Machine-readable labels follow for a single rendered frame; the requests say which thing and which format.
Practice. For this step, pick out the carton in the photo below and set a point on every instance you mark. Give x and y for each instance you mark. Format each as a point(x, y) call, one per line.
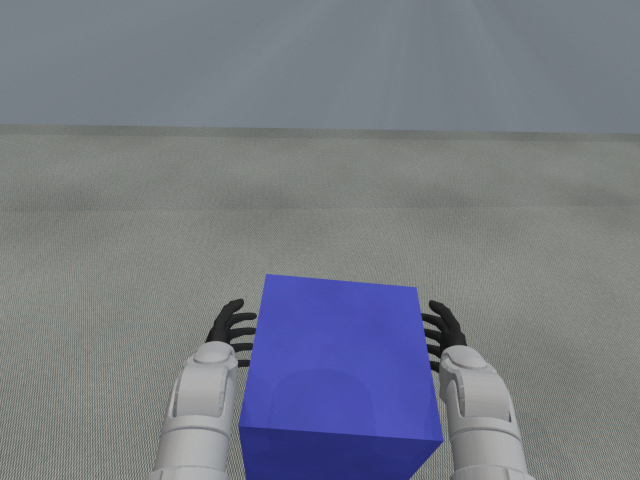
point(339, 385)

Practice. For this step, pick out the robot right forearm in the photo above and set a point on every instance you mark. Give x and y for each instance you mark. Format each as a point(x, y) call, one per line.
point(483, 429)

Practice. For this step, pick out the robot left hand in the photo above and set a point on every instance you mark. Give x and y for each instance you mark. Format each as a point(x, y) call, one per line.
point(226, 319)

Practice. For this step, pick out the robot right hand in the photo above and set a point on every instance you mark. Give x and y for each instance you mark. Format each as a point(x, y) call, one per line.
point(450, 334)

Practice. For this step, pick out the robot left forearm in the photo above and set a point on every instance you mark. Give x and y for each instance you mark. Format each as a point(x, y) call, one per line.
point(198, 420)

